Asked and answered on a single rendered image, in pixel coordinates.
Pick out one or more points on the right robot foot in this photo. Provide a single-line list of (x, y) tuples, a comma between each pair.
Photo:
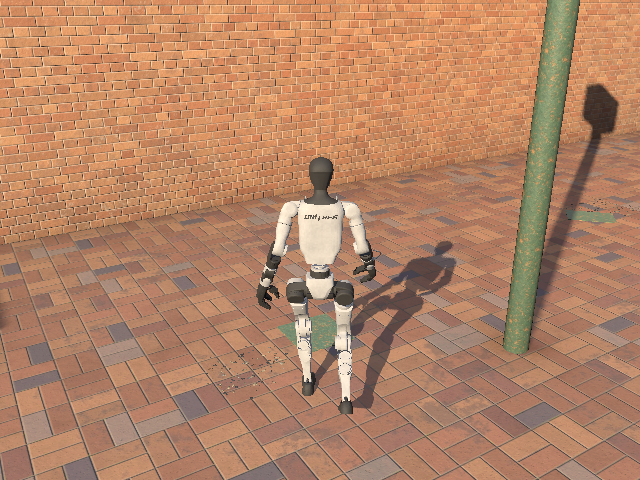
[(345, 407)]

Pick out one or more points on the robot left upper arm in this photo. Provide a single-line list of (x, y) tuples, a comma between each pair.
[(288, 211)]

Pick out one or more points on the left robot shin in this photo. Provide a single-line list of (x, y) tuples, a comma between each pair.
[(304, 347)]

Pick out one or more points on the robot right hand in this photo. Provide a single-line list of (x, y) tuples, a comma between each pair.
[(369, 277)]

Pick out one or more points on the robot left forearm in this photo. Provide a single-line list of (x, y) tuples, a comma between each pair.
[(270, 268)]

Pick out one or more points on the robot right upper arm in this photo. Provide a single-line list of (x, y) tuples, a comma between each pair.
[(352, 211)]

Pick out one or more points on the robot right forearm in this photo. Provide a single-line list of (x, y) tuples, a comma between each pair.
[(368, 259)]

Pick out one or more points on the robot left hand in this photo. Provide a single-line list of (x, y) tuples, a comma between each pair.
[(262, 293)]

